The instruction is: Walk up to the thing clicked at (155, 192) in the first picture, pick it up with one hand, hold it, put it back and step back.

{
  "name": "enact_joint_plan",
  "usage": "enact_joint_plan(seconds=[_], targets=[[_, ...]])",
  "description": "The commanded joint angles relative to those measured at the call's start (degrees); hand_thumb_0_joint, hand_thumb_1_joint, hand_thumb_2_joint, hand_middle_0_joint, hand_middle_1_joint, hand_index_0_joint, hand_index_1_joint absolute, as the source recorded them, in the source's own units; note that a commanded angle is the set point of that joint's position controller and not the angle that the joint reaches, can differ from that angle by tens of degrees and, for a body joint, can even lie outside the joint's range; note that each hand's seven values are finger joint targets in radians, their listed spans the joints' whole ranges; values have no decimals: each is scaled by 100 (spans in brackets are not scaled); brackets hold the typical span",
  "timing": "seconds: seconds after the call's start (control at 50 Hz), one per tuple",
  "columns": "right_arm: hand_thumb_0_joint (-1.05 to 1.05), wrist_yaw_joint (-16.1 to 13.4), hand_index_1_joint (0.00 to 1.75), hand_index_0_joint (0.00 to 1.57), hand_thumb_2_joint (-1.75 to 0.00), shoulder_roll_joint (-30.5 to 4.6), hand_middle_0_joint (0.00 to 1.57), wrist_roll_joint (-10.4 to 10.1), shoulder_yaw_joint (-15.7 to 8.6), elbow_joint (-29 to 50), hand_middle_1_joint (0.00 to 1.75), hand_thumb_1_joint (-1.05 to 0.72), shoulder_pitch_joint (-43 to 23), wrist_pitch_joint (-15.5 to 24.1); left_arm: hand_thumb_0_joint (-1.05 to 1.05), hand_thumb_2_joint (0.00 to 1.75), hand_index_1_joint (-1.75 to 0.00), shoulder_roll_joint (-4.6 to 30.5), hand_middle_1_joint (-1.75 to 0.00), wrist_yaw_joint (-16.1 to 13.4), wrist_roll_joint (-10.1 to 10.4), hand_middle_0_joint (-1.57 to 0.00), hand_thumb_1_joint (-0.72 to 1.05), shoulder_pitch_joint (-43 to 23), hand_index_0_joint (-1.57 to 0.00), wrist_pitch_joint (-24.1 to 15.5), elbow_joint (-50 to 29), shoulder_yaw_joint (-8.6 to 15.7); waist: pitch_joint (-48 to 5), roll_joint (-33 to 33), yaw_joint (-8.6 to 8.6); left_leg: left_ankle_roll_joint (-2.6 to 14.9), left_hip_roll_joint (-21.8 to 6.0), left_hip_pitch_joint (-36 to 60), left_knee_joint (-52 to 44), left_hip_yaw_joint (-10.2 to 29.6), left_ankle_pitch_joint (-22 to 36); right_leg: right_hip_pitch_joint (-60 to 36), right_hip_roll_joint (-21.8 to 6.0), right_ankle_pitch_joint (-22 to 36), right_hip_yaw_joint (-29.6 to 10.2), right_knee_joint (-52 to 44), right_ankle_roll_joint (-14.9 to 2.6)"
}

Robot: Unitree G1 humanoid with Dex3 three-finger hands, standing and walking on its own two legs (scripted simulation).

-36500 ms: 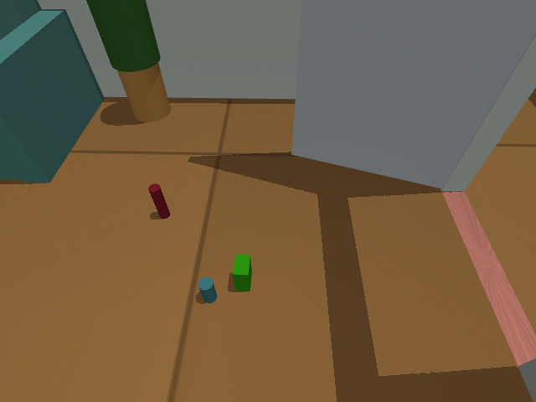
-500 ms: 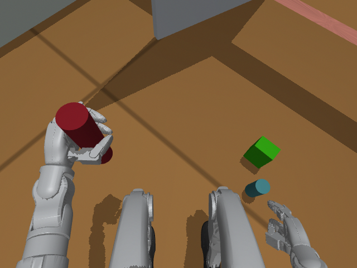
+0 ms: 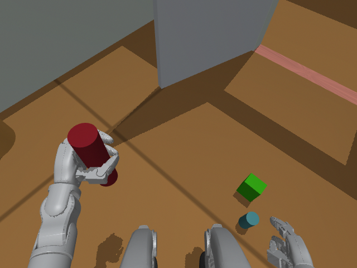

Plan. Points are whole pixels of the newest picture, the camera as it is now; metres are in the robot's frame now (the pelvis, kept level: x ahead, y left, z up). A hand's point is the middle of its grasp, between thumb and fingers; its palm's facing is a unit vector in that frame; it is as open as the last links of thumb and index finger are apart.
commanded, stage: lift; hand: left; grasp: from the side
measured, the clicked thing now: (97, 159) +0.34 +0.18 +0.03
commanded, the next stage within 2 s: hold in 0.82 s
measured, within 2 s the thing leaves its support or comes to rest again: neither
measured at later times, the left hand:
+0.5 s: hand (98, 142) +0.34 +0.16 +0.10, palm faces -0.01 -1.00 -0.01, open 6.8 cm
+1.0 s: hand (99, 131) +0.35 +0.16 +0.12, palm faces -0.03 -1.00 +0.00, open 6.8 cm
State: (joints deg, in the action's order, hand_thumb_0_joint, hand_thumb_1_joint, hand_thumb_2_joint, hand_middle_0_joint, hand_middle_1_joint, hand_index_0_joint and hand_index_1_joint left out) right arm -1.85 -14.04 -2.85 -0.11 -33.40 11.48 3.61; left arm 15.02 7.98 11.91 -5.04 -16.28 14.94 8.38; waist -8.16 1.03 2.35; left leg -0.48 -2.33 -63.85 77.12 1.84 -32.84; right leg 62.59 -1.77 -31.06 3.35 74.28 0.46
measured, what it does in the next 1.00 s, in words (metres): rises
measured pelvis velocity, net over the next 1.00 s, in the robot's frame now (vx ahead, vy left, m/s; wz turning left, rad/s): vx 0.03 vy -0.01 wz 0.00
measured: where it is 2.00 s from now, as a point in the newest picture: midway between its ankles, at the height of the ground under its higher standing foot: outside the picture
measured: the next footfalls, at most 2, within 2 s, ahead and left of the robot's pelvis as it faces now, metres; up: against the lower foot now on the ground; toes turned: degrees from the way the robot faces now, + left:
none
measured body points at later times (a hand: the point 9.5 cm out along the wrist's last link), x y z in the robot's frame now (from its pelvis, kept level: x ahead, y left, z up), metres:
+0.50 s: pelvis +0.02 -0.01 +0.06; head +0.08 +0.00 +0.50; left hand +0.34 +0.22 +0.10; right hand +0.15 -0.25 -0.05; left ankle +0.04 +0.12 -0.61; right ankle +0.04 -0.13 -0.61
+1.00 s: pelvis +0.03 -0.01 +0.08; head +0.08 -0.01 +0.53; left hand +0.35 +0.21 +0.13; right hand +0.16 -0.26 -0.03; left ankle +0.04 +0.12 -0.61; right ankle +0.04 -0.13 -0.61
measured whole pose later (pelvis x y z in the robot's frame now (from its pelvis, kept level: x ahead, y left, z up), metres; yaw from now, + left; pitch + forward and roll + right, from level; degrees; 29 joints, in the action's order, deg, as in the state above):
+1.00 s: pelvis +0.03 -0.01 +0.08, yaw +0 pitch +8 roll -1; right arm -2.8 -13.4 -1.4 0.3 -36.6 13.5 1.8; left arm 12.8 12.2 12.6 -7.1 -20.2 25.0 8.7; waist -2.6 0.4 1.7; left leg -1.2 -2.6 -35.5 52.5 0.2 -25.4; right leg 35.4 -1.1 -24.2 2.6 51.3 0.0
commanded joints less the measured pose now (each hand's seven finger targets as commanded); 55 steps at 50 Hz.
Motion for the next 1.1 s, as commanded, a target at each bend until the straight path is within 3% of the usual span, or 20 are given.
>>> enact_joint_plan(seconds=[0.0, 0.02, 0.12, 0.14, 0.18, 0.3, 0.32, 0.5, 0.52, 0.62, 0.64, 0.68, 0.72, 0.76, 0.8, 0.82, 0.86, 0.96, 0.98, 1.08], targets=[[0, -88, 30, 20, -89, -782, 20, 24, -345, 582, 30, -88, 102, 242, 0, 125, -137, 650, -138, 68, 79, -130, 43, -1163, -131, -496, -1141, 263, -1996, 256, 7, 75, 150, 1919, -1460, 118, 1411, -1467, 206, 1447, -85, -1270, -171], [0, -88, 30, 20, -89, -806, 20, 33, -351, 561, 30, -88, 93, 242, 0, 125, -136, 740, -137, 73, 85, -129, 42, -1259, -131, -510, -1069, 378, -1887, 249, -10, 75, 140, 1951, -1540, 122, 1380, -1480, 221, 1411, -63, -1317, -168], [0, -84, 30, 20, -89, -784, 20, 62, -345, 513, 30, -88, 191, 255, 0, 127, -138, 658, -139, 89, 74, -131, 42, -1214, -132, -537, -978, 326, -1797, 202, -35, 76, 157, 2214, -1820, 57, 1587, -1926, 213, 1641, -82, -1627, -154], [0, -89, 30, 20, -89, -767, 20, 72, -341, 571, 30, -88, 113, 245, 0, 126, -138, 605, -138, 109, 43, -130, 43, -1409, -131, -554, -1098, 176, -1742, 257, -23, 75, 158, 2299, -1909, 37, 1496, -1946, 213, 1573, -91, -1722, -149], [0, -103, 30, 20, -89, -785, 20, 73, -363, 496, 30, -88, 221, 221, 0, 127, -139, 699, -140, 98, 20, -131, 43, -1157, -132, -531, -763, 358, -1637, 97, -31, 76, 144, 2373, -2042, 52, 1468, -2084, 219, 1536, -79, -1854, -144], [0, -100, 30, 20, -89, -689, 20, 89, -304, 537, 30, -88, 102, 228, 0, 127, -138, 640, -139, 124, 59, -129, 39, -1424, -130, -611, -870, 296, -1358, 31, -34, 104, 176, 2430, -2342, -46, 1334, -2543, 195, 1483, -153, -2252, -103], [0, -98, 30, 20, -89, -717, 20, 93, -315, 450, 30, -88, 221, 220, 0, 128, -138, 598, -139, 130, 52, -129, 42, -1143, -130, -584, -520, 348, -1440, 4, -39, 87, 152, 2611, -2404, -15, 1503, -2584, 205, 1619, -127, -2230, -123], [0, -119, 30, 20, -89, -728, 20, 117, -312, 444, 30, -87, 197, 167, 0, 129, -139, 678, -139, 284, 105, -128, 48, -1655, -129, -741, -781, 302, -1430, 129, -61, 74, 173, 3040, -2698, -97, 1841, -3072, 201, 1978, -151, -2555, -119], [0, -125, 30, 20, -89, -705, 20, 113, -281, 430, 30, -87, 154, 155, 0, 129, -138, 575, -139, 309, 83, -128, 49, -1371, -129, -701, -261, 282, -1173, -54, -3, 87, 168, 3005, -2744, -104, 1684, -2987, 211, 1839, -156, -2621, -114], [0, -132, 30, 20, -89, -706, 20, 123, -279, 403, 30, -87, 182, 133, 0, 131, -139, 683, -140, 392, 161, -128, 48, -1809, -129, -791, -634, 336, -1347, 130, -56, 77, 175, 3223, -2845, -136, 1898, -3245, 194, 2068, -181, -2744, -115], [0, -135, 30, 20, -89, -712, 20, 124, -276, 385, 30, -87, 161, 129, 0, 131, -139, 591, -140, 413, 137, -128, 48, -1458, -129, -755, -158, 324, -1141, 21, -42, 75, 173, 3209, -2896, -124, 1838, -3213, 207, 1993, -158, -2768, -118], [0, -142, 30, 20, -89, -724, 20, 128, -285, 361, 30, -87, 176, 126, 0, 130, -139, 660, -139, 436, 162, -128, 47, -1710, -129, -825, -514, 337, -1272, 141, -73, 60, 173, 3336, -2939, -138, 1916, -3321, 194, 2057, -165, -2790, -129], [0, -131, 30, 20, -89, -718, 20, 119, -264, 375, 30, -87, 123, 120, 0, 131, -140, 449, -140, 475, 208, -129, 47, -1407, -130, -775, -29, 284, -1040, -132, -58, 69, 162, 3265, -3002, -107, 1932, -3370, 220, 2066, -127, -2836, -125], [0, -145, 30, 20, -89, -728, 20, 124, -293, 385, 30, -87, 112, 114, 0, 131, -140, 728, -141, 471, 174, -129, 48, -1781, -130, -836, -405, 414, -1198, 63, -87, 80, 176, 3379, -3012, -156, 1970, -3438, 201, 2147, -178, -2898, -111], [0, -171, 30, 20, -89, -722, 20, 136, -296, 398, 30, -87, 114, 90, 0, 130, -139, 685, -139, 463, 161, -128, 46, -1838, -129, -853, -538, 359, -1233, 34, -79, 84, 196, 3388, -3031, -202, 1964, -3605, 163, 2177, -226, -2981, -83], [0, -161, 30, 20, -89, -662, 20, 136, -248, 366, 30, -87, 109, 82, 0, 129, -139, 394, -140, 488, 174, -128, 46, -1242, -130, -765, 284, 314, -985, -224, -43, 93, 190, 3314, -3064, -179, 1899, -3516, 197, 2111, -193, -3000, -77], [0, -170, 30, 20, -89, -703, 20, 136, -277, 368, 30, -87, 91, 90, 0, 130, -139, 680, -139, 466, 196, -128, 48, -1785, -129, -854, -436, 431, -1212, 21, -95, 81, 191, 3490, -3087, -208, 2020, -3646, 179, 2239, -213, -3021, -83], [0, -188, 30, 20, -89, -685, 20, 154, -272, 323, 30, -89, 141, 63, 0, 123, -139, 491, -140, 439, 130, -131, 45, -1583, -133, -804, -181, 280, -1142, -34, -65, 83, 187, 3665, -3158, -230, 2231, -3710, 199, 2442, -196, -3067, -92], [0, -200, 30, 20, -89, -687, 20, 157, -285, 368, 30, -89, 72, 61, 0, 123, -139, 621, -139, 414, 137, -131, 46, -1946, -132, -855, -668, 333, -1142, 116, -80, 76, 196, 3699, -3195, -227, 2161, -3690, 189, 2385, -202, -3104, -93], [0, -192, 30, 20, -89, -685, 20, 150, -297, 346, 30, -89, 78, 50, 0, 124, -140, 552, -141, 373, 110, -132, 48, -1592, -133, -766, -314, 354, -1109, -106, -109, 85, 185, 3725, -3290, -222, 2185, -3846, 200, 2400, -181, -3176, -82]])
